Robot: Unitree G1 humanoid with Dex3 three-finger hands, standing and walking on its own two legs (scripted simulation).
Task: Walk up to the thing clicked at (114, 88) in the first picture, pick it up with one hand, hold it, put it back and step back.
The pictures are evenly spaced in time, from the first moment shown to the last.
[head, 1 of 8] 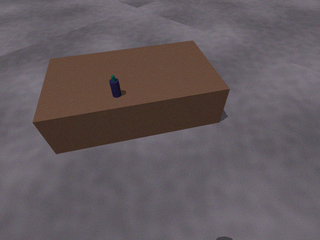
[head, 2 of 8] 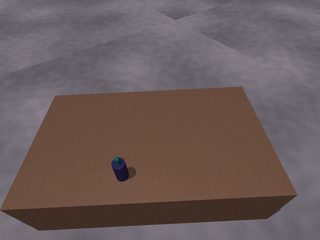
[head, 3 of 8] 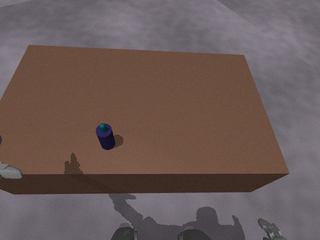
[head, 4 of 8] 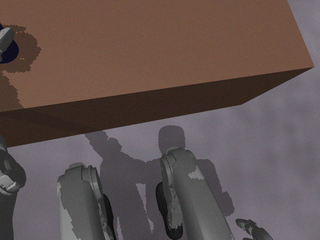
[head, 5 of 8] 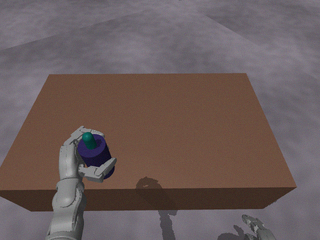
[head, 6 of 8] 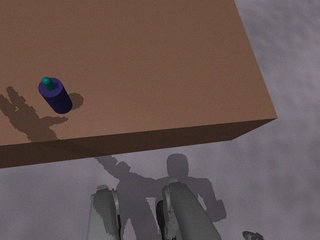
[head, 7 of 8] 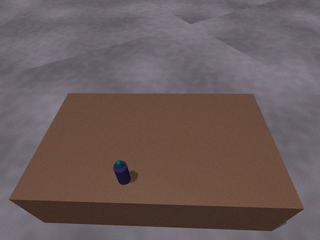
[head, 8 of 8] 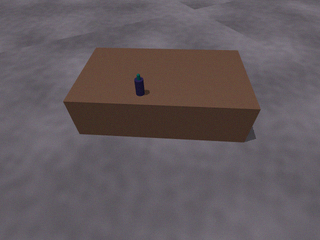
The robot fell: no
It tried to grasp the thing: yes
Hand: left
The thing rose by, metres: 0.35
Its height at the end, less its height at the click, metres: +0.00
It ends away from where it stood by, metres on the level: 0.02
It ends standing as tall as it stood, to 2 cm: yes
